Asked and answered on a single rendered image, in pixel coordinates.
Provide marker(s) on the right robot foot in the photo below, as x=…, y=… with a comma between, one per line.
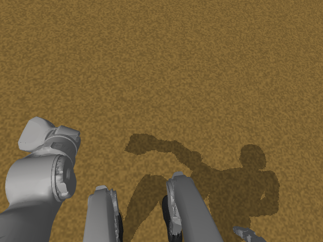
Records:
x=167, y=219

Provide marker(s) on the left robot hand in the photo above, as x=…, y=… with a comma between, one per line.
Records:
x=32, y=134

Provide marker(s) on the left robot arm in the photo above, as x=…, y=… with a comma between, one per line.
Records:
x=36, y=186

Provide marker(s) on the right robot hand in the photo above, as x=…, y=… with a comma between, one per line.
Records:
x=247, y=234

